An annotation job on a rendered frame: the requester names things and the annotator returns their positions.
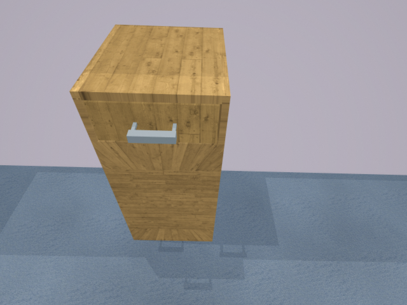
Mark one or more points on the handle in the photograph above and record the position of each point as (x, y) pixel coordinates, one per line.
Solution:
(152, 136)

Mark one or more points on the cabinet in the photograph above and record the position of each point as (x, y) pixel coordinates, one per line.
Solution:
(165, 191)

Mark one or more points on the drawer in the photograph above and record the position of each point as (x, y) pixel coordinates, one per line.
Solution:
(196, 123)

